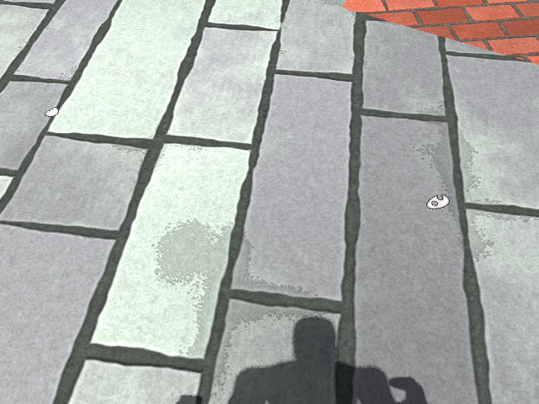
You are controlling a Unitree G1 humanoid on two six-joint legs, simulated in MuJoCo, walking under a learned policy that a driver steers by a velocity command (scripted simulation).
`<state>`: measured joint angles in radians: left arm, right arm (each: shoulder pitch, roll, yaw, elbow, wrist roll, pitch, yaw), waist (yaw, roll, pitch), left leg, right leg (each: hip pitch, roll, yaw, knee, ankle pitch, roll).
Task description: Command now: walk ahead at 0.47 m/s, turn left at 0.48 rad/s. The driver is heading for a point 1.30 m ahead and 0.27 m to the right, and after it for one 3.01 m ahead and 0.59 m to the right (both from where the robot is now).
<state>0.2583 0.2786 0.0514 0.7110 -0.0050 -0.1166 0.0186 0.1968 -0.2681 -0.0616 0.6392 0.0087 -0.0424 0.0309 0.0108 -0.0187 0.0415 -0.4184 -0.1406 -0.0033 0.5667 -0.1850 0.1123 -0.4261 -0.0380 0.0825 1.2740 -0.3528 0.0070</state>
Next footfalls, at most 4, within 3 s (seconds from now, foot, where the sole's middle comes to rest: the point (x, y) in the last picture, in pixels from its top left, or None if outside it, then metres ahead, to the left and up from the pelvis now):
0.44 right None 0.43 -0.14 -0.76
0.90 left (279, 295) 0.73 0.01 -0.76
1.40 right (402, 260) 0.84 -0.33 -0.76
1.94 left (338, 167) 1.19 -0.18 -0.76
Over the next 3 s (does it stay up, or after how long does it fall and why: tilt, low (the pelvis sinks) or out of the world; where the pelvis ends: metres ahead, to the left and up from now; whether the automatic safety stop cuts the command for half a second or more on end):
stays up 1.59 -0.28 0.01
